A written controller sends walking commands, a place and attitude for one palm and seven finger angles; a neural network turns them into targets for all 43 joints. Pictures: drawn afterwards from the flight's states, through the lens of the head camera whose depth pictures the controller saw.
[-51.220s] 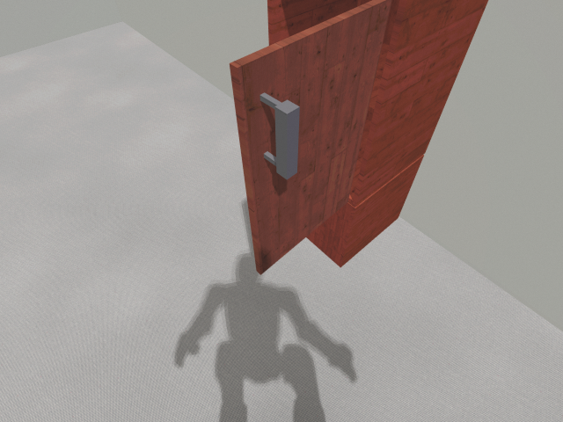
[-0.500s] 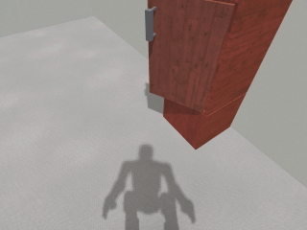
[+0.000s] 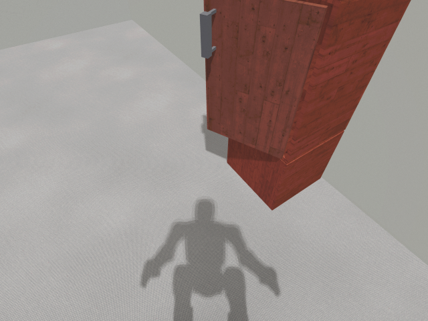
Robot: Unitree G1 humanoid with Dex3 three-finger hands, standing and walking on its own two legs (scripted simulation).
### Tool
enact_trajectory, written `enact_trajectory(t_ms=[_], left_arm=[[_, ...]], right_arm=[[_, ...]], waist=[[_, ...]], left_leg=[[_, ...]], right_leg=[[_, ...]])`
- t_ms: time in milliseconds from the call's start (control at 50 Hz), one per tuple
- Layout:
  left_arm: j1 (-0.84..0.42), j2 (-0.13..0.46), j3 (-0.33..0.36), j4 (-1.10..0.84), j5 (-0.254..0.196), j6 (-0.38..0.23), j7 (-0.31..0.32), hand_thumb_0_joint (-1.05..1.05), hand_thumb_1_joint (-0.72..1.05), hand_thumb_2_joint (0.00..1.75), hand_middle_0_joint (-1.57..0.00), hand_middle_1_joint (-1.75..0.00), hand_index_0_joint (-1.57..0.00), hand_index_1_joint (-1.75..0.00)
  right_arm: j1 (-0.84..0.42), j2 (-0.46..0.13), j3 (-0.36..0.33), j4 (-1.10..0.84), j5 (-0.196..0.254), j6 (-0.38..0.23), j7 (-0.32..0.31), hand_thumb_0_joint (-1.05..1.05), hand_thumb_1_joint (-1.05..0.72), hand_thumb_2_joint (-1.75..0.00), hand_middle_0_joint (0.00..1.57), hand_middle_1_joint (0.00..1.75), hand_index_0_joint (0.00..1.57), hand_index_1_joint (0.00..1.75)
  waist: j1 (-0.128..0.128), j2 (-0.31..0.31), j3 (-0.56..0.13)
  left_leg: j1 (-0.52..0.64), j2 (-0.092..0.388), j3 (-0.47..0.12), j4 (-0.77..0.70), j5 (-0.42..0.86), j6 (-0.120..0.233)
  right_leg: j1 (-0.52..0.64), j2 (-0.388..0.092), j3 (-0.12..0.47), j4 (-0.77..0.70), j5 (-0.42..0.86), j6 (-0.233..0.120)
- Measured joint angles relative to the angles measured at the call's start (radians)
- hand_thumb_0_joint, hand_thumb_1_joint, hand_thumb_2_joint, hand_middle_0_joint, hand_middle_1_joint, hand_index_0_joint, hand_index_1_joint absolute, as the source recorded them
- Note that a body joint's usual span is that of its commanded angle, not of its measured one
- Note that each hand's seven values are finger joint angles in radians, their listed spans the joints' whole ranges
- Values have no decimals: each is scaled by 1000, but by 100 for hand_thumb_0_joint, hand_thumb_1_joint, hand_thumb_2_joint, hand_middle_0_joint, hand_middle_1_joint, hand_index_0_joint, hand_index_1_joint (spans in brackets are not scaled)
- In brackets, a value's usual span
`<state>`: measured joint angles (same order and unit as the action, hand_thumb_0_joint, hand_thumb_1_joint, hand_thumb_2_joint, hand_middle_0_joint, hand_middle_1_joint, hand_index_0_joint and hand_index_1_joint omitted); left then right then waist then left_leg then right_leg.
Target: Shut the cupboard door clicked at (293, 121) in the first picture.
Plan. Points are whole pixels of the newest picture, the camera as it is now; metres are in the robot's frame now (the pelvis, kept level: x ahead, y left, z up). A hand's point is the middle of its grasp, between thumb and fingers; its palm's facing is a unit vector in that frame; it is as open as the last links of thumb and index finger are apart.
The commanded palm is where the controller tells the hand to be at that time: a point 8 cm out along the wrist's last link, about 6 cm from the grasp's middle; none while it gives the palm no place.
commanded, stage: walk to a spot facing it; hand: left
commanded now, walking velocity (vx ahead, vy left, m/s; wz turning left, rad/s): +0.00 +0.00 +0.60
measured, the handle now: (209, 33) +0.94 +0.06 +0.11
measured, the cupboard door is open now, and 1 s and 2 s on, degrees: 25 25 25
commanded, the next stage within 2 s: turn to face it in 1.54 s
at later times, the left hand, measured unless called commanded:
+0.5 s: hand out of the picture +0.00 +0.25 -0.19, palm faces +0.27 -0.94 -0.23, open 7.4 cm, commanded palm none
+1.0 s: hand out of the picture -0.04 +0.19 -0.16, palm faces +0.58 -0.77 -0.27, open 7.4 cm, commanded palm none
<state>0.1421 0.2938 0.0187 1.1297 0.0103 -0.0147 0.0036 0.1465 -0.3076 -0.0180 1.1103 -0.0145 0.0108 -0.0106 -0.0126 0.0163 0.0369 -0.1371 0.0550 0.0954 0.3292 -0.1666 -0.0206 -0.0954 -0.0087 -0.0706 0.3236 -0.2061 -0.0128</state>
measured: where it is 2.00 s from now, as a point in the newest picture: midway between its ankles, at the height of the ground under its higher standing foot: (159, 318)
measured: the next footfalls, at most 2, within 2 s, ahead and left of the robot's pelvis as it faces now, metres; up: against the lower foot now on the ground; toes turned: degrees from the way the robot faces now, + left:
right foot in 0.76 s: +0.07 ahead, -0.11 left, +0.00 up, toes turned +26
left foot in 1.20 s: +0.05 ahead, +0.21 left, +0.00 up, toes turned +52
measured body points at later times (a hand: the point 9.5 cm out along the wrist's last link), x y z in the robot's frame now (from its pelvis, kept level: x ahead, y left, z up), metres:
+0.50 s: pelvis -0.01 +0.04 -0.01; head +0.05 +0.07 +0.43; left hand -0.01 +0.30 -0.17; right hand +0.08 -0.19 -0.16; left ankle +0.00 +0.13 -0.75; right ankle -0.01 -0.12 -0.67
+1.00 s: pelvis +0.04 +0.00 +0.00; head +0.09 +0.00 +0.44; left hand -0.07 +0.23 -0.14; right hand +0.24 -0.19 -0.16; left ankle -0.04 +0.13 -0.66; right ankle +0.04 -0.13 -0.75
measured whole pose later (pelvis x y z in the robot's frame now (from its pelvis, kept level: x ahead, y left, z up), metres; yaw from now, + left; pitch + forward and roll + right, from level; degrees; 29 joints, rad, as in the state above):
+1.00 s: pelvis +0.04 +0.00 +0.00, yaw +36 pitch +1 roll +2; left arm 0.26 0.18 0.05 0.93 0.02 -0.02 0.01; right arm 0.21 -0.28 -0.09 0.93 -0.03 0.07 0.04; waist -0.03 0.02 0.08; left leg -0.56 0.03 0.02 1.08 -0.33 -0.06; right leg -0.09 -0.09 -0.16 0.40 -0.32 0.00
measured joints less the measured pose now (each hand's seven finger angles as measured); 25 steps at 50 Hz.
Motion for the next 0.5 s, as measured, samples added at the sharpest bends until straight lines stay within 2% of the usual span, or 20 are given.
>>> enact_trajectory(t_ms=[80, 140, 240, 280, 300, 320, 340, 380, 440, 500], left_arm=[[-7, -14, 4, -25, -2, 13, 13, 0, 90, 90, -21, -30, -21, -30], [-3, -37, 9, -52, 1, 22, 15, 0, 90, 90, -21, -30, -21, -30], [20, -72, 21, -94, 14, 32, 21, 0, 90, 90, -21, -30, -21, -30], [33, -74, 25, -105, 14, 39, 20, 0, 90, 90, -21, -30, -21, -30], [40, -74, 27, -110, 12, 43, 18, 0, 90, 90, -21, -30, -21, -30], [47, -76, 29, -117, 8, 49, 16, 0, 90, 90, -21, -30, -21, -30], [45, -74, 32, -121, 5, 59, 16, 0, 90, 90, -21, -30, -21, -30], [43, -68, 40, -131, 4, 79, 18, 0, 90, 90, -21, -30, -21, -30], [34, -66, 51, -140, 10, 89, 11, 0, 90, 90, -21, -30, -21, -30], [23, -61, 57, -163, 9, 77, 7, 0, 90, 90, -21, -30, -20, -30]], right_arm=[[10, 17, 0, -15, -1, 16, -3, 1, -90, -90, 20, 30, 20, 30], [24, 38, -3, -30, 0, 31, 0, 1, -90, -90, 20, 30, 20, 30], [48, 82, -17, -60, 2, 59, 7, 1, -90, -90, 20, 30, 20, 30], [57, 101, -19, -78, 4, 59, 15, 1, -90, -90, 20, 30, 20, 30], [65, 107, -18, -89, 3, 55, 19, 1, -90, -90, 20, 30, 20, 30], [73, 108, -18, -102, 0, 48, 22, 1, -90, -90, 20, 30, 20, 30], [73, 115, -20, -108, -4, 41, 20, 1, -90, -90, 20, 30, 20, 30], [70, 130, -19, -116, -12, 36, 17, 1, -90, -90, 20, 30, 20, 30], [81, 139, -17, -128, -17, 32, 7, 1, -90, -90, 20, 30, 20, 30], [87, 138, -17, -132, -16, 26, -1, 1, -90, -90, 20, 30, 20, 30]], waist=[[-6, -2, 7], [-8, 3, 21], [-6, -12, 62], [-9, -31, 76], [-12, -37, 80], [-13, -36, 78], [-12, -46, 85], [-6, -60, 98], [-7, -51, 90], [-7, -34, 86]], left_leg=[[-34, -7, -25, 49, -20, -2], [-84, -9, -51, 137, -55, -2], [-196, -21, -49, 451, -285, -10], [-193, -18, -30, 420, -258, -13], [-180, -16, -24, 363, -180, -12], [-178, -18, -29, 326, -115, 17], [-195, -32, -30, 343, -117, 43], [-203, -51, -31, 345, -140, 69], [-202, -70, -55, 269, -102, 71], [-194, -83, -88, 185, -43, 74]], right_leg=[[-25, -10, -24, 54, -34, 1], [-42, -17, -53, 103, -65, -1], [-47, -53, -111, 183, -119, 10], [-54, -78, -132, 226, -144, 25], [-66, -92, -143, 261, -164, 36], [-95, -103, -149, 315, -186, 43], [-136, -110, -119, 400, -255, 49], [-222, -92, -34, 584, -324, 44], [-319, -67, 28, 740, -252, 49], [-364, -54, 60, 757, -191, 61]])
